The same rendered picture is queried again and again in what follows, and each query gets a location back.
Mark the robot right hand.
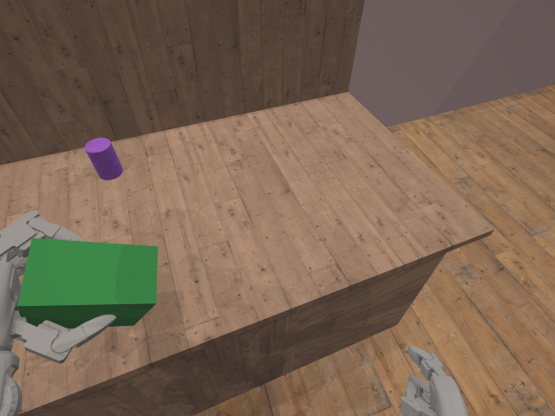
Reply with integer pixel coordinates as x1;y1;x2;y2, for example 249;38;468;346
401;345;468;416

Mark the table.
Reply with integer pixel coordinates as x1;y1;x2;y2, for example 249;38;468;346
0;0;494;416

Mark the robot left hand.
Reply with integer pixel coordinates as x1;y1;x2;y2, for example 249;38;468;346
0;211;116;364

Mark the sponge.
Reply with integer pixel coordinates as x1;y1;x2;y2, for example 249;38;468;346
17;238;158;328

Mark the robot left forearm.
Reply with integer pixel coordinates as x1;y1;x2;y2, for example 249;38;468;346
0;351;23;416

